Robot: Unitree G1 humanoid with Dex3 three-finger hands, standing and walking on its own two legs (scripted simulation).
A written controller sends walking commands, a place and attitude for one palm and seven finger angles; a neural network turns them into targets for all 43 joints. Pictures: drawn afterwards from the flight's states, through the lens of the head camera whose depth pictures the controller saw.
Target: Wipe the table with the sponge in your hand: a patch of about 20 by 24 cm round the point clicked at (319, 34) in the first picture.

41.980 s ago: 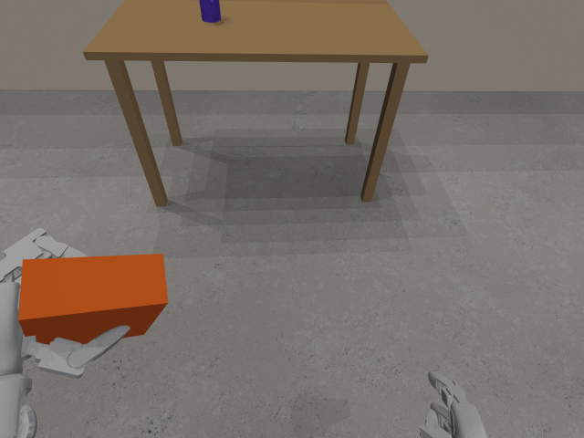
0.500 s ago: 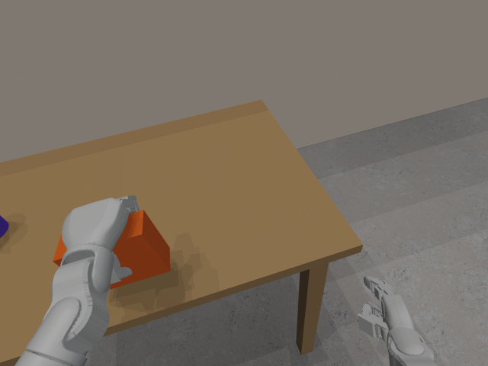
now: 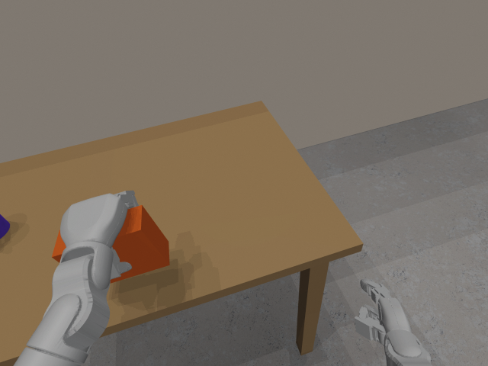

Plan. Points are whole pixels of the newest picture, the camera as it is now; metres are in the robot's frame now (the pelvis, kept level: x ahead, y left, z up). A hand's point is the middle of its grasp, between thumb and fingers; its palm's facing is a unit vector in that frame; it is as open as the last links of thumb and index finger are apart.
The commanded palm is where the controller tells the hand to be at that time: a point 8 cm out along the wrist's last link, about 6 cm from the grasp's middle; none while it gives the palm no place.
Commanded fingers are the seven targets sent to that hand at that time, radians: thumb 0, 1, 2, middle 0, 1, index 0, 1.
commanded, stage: lower the sponge onto the table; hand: left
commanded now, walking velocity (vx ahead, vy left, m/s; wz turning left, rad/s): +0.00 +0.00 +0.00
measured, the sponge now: (122, 253) +0.25 +0.26 +0.06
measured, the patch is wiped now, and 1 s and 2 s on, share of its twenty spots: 0.00 0.00 0.20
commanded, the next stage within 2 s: wipe forward along the first lane in 1.08 s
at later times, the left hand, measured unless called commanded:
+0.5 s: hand (116, 248) +0.25 +0.27 +0.08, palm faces +0.02 -0.11 -0.99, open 9.6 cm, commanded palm +0.23 +0.26 +0.15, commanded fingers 0.00 0.10 1.30 -1.20 -1.60 -1.20 -1.60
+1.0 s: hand (125, 252) +0.26 +0.26 +0.06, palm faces -0.02 -0.12 -0.99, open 9.6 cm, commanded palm +0.24 +0.26 +0.13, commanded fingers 0.00 0.10 1.30 -1.20 -1.60 -1.20 -1.60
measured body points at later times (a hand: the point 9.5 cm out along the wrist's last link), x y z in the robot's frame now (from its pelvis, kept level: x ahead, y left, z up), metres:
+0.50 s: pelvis +0.00 +0.00 +0.00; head -0.01 -0.04 +0.45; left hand +0.25 +0.27 +0.14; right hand +0.25 -0.19 -0.09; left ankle +0.02 +0.12 -0.74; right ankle -0.01 -0.08 -0.74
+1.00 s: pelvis +0.01 +0.00 +0.00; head +0.00 -0.04 +0.45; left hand +0.25 +0.26 +0.11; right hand +0.26 -0.20 -0.09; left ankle +0.02 +0.12 -0.74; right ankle -0.01 -0.08 -0.74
